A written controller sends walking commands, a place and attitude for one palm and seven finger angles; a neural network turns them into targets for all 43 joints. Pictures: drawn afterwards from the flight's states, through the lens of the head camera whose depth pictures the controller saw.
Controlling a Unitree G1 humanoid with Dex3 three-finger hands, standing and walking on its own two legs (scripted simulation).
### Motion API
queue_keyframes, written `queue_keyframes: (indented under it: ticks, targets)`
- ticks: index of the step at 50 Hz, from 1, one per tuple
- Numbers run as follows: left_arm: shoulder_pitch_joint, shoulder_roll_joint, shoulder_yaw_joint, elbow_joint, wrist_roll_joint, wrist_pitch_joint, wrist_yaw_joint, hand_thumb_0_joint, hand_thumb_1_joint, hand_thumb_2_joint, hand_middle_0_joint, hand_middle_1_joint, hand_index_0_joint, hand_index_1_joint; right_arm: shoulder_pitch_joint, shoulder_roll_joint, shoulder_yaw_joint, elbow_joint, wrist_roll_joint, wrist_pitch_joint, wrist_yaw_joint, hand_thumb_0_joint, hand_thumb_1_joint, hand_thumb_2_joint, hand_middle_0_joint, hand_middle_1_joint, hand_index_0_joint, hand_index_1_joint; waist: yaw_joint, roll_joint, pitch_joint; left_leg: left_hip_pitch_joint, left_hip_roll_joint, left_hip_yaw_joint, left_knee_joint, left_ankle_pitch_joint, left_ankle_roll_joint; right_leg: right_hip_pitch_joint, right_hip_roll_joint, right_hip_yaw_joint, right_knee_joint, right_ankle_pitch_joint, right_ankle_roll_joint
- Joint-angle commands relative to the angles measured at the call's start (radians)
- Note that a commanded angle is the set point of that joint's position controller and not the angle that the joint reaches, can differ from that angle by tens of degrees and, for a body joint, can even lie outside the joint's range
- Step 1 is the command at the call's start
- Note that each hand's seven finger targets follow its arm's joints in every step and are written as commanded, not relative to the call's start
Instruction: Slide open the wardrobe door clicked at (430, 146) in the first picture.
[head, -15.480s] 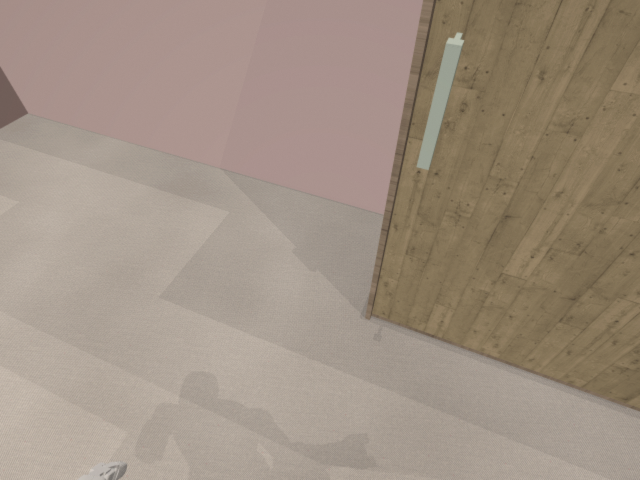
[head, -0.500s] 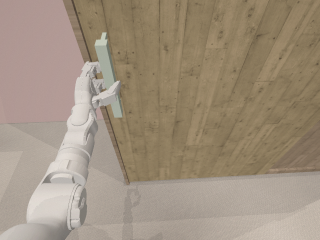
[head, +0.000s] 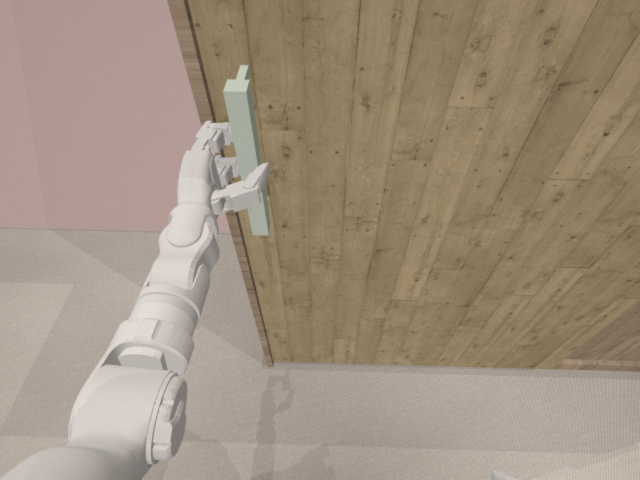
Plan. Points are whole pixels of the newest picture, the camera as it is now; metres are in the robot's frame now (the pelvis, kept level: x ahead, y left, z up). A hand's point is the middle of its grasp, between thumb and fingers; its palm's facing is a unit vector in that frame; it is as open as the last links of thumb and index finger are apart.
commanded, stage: tug the door sideways, standing still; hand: left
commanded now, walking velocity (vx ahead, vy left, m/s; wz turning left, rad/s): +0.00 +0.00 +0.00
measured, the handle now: (253, 159) +0.51 +0.11 +0.12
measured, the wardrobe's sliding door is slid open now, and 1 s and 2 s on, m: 0.00 0.00 0.14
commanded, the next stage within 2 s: step sideways, sliding the door along in 0.62 s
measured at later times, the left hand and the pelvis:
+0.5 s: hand (254, 185) +0.44 +0.10 +0.13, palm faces +0.07 -1.00 -0.03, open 7.8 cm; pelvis -0.02 +0.01 -0.01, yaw +1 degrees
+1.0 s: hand (257, 182) +0.45 +0.10 +0.13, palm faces +0.05 -0.98 -0.17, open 7.1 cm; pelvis -0.01 -0.01 +0.00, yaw -4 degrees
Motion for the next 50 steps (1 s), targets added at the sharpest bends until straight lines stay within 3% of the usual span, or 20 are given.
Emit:
queue_keyframes:
  ticks: [1,5,9,11,13,18,32,35,36,37,38,39,41,42,43,45,46,48,50]
  targets:
    - [-0.522,-0.072,-0.128,-0.162,0.016,-0.072,-0.019,0.0,0.9,0.9,-0.45,-1.4,-0.45,-1.4,0.074,-0.127,-0.047,-0.076,-0.002,-0.035,-0.001,0.0,-0.9,-0.9,0.2,0.3,0.2,0.3,-0.105,-0.045,-0.302,0.386,-0.009,-0.062,-0.001,0.347,0.02,-0.123,0.028,0.04,-0.06,0.429,0.018]
    - [-0.58,-0.118,-0.179,-0.162,0.025,-0.101,-0.011,0.0,0.9,0.9,-0.45,-1.4,-0.45,-1.4,0.067,-0.125,-0.047,-0.071,-0.003,-0.05,0.006,0.0,-0.9,-0.9,0.2,0.3,0.2,0.3,-0.114,-0.002,-0.302,0.399,-0.008,-0.073,-0.002,0.295,0.014,-0.173,0.03,0.038,-0.055,0.369,0.015]
    - [-0.61,-0.173,-0.225,-0.135,0.019,-0.112,0.0,0.0,0.9,0.9,-0.45,-1.4,-0.45,-1.4,0.071,-0.125,-0.045,-0.06,-0.004,-0.067,0.011,0.0,-0.9,-0.9,0.2,0.3,0.2,0.3,-0.124,-0.004,-0.288,0.393,-0.005,-0.085,-0.006,0.237,0.012,-0.204,0.033,0.034,-0.058,0.308,0.014]
    - [-0.627,-0.188,-0.242,-0.135,0.02,-0.119,0.008,0.0,0.9,0.9,-0.45,-1.4,-0.45,-1.4,0.083,-0.127,-0.047,-0.053,-0.009,-0.074,0.012,0.0,-0.9,-0.9,0.2,0.3,0.2,0.3,-0.132,-0.036,-0.299,0.393,-0.004,-0.09,-0.005,0.245,0.015,-0.192,0.031,0.033,-0.057,0.315,0.015]
    - [-0.659,-0.206,-0.258,-0.155,0.02,-0.124,0.012,0.0,0.9,0.9,-0.45,-1.4,-0.45,-1.4,0.082,-0.125,-0.047,-0.045,-0.009,-0.086,0.015,0.0,-0.9,-0.9,0.2,0.3,0.2,0.3,-0.133,-0.003,-0.321,0.41,-0.005,-0.093,-0.001,0.242,0.011,-0.211,0.034,0.032,-0.05,0.307,0.014]
    - [-0.666,-0.212,-0.264,-0.115,0.022,-0.131,0.023,0.0,0.9,0.9,-0.45,-1.4,-0.45,-1.4,0.092,-0.126,-0.044,-0.027,-0.009,-0.099,0.017,0.0,-0.9,-0.9,0.2,0.3,0.2,0.3,-0.134,-0.013,-0.291,0.386,-0.006,-0.099,-0.009,0.202,0.008,-0.226,0.035,0.028,-0.051,0.269,0.012]
    - [-0.696,-0.223,-0.264,-0.086,0.025,-0.143,0.039,0.0,0.9,0.9,-0.45,-1.4,-0.45,-1.4,0.104,-0.129,-0.044,-0.018,-0.012,-0.122,0.021,0.0,-0.9,-0.9,0.2,0.3,0.2,0.3,-0.137,-0.016,-0.297,0.387,-0.003,-0.111,-0.011,0.177,0.002,-0.253,0.036,0.021,-0.033,0.235,0.011]
    - [-0.698,-0.235,-0.275,-0.086,0.032,-0.141,0.042,0.0,0.9,0.9,-0.45,-1.4,-0.45,-1.4,0.102,-0.128,-0.044,-0.021,-0.011,-0.123,0.021,0.0,-0.9,-0.9,0.2,0.3,0.2,0.3,-0.137,0.012,-0.298,0.392,-0.001,-0.114,-0.009,0.172,-0.003,-0.268,0.034,0.02,-0.025,0.228,0.009]
    - [-0.743,-0.212,-0.264,-0.107,0.033,-0.143,0.049,0.0,0.9,0.9,-0.45,-1.4,-0.45,-1.4,0.105,-0.131,-0.043,-0.019,-0.011,-0.121,0.018,0.0,-0.9,-0.9,0.2,0.3,0.2,0.3,-0.142,0.006,-0.301,0.398,0.002,-0.119,-0.012,0.174,-0.001,-0.261,0.031,0.019,-0.026,0.229,0.011]
    - [-0.731,0.317,0.076,-0.132,0.083,-0.146,0.073,0.0,0.9,0.9,-0.45,-1.4,-0.45,-1.4,0.067,-0.19,-0.061,-0.024,0.012,-0.089,-0.031,0.0,-0.9,-0.9,0.2,0.3,0.2,0.3,-0.026,0.032,-0.356,0.388,0.096,-0.121,-0.068,0.123,0.049,-0.121,-0.029,0.08,-0.024,0.149,0.023]
    - [-0.728,0.16,-0.065,-0.162,0.074,-0.145,0.058,0.0,0.9,0.9,-0.45,-1.4,-0.45,-1.4,0.048,-0.148,-0.043,-0.039,0.016,-0.078,-0.052,0.0,-0.9,-0.9,0.2,0.3,0.2,0.3,-0.058,0.056,-0.351,0.394,0.085,-0.097,-0.086,0.109,0.056,-0.081,-0.031,0.072,-0.025,0.175,0.027]
    - [-0.707,0.04,-0.139,-0.188,0.059,-0.139,0.035,0.0,0.9,0.9,-0.45,-1.4,-0.45,-1.4,0.013,-0.122,-0.03,-0.06,0.018,-0.082,-0.063,0.0,-0.9,-0.9,0.2,0.3,0.2,0.3,-0.066,0.104,-0.328,0.415,0.124,-0.133,-0.112,0.089,0.069,-0.087,-0.021,0.061,0.028,0.163,0.032]
    - [-0.644,0.054,-0.134,-0.185,0.032,-0.118,0.025,0.0,0.9,0.9,-0.45,-1.4,-0.45,-1.4,-0.018,-0.137,-0.032,-0.075,0.016,-0.078,-0.089,0.0,-0.9,-0.9,0.2,0.3,0.2,0.3,-0.053,0.152,-0.277,0.458,0.252,-0.342,-0.203,0.018,0.136,-0.119,0.006,0.068,0.184,0.029,0.023]
    - [-0.623,0.083,-0.11,-0.188,0.027,-0.107,0.025,0.0,0.9,0.9,-0.45,-1.4,-0.45,-1.4,-0.034,-0.137,-0.032,-0.071,0.007,-0.073,-0.097,0.0,-0.9,-0.9,0.2,0.3,0.2,0.3,-0.047,0.149,-0.252,0.476,0.316,-0.416,-0.244,0.026,0.166,-0.153,0.005,0.093,0.26,-0.064,0.02]
    - [-0.611,0.092,-0.11,-0.183,0.024,-0.091,0.024,0.0,0.9,0.9,-0.45,-1.4,-0.45,-1.4,-0.047,-0.133,-0.028,-0.072,0.004,-0.062,-0.101,0.0,-0.9,-0.9,0.2,0.3,0.2,0.3,-0.043,0.096,-0.221,0.45,0.346,-0.452,-0.276,-0.004,0.182,-0.156,-0.002,0.116,0.316,-0.12,0.017]
    - [-0.601,0.092,-0.112,-0.179,0.017,-0.069,0.025,0.0,0.9,0.9,-0.45,-1.4,-0.45,-1.4,-0.062,-0.131,-0.021,-0.069,0.005,-0.05,-0.105,0.0,-0.9,-0.9,0.2,0.3,0.2,0.3,-0.038,0.033,-0.178,0.437,0.364,-0.42,-0.266,0.044,0.194,-0.131,-0.015,0.124,0.296,-0.128,0.016]
    - [-0.601,0.117,-0.096,-0.181,0.019,-0.062,0.028,0.0,0.9,0.9,-0.45,-1.4,-0.45,-1.4,-0.066,-0.138,-0.023,-0.07,0.006,-0.041,-0.109,0.0,-0.9,-0.9,0.2,0.3,0.2,0.3,-0.032,0.049,-0.183,0.447,0.349,-0.386,-0.244,0.089,0.187,-0.11,-0.019,0.116,0.254,-0.123,0.014]
    - [-0.582,0.074,-0.131,-0.169,0.022,-0.05,0.027,0.0,0.9,0.9,-0.45,-1.4,-0.45,-1.4,-0.07,-0.136,-0.017,-0.069,0.01,-0.035,-0.108,0.0,-0.9,-0.9,0.2,0.3,0.2,0.3,-0.028,0.067,-0.162,0.419,0.323,-0.277,-0.189,0.198,0.161,-0.011,-0.012,0.083,0.118,-0.064,0.014]
    - [-0.562,0.056,-0.146,-0.162,0.028,-0.04,0.021,0.0,0.9,0.9,-0.45,-1.4,-0.45,-1.4,-0.063,-0.14,-0.019,-0.071,0.018,-0.037,-0.106,0.0,-0.9,-0.9,0.2,0.3,0.2,0.3,-0.029,0.057,-0.168,0.38,0.269,-0.164,-0.11,0.286,0.122,0.106,-0.01,0.062,-0.036,0.089,0.013]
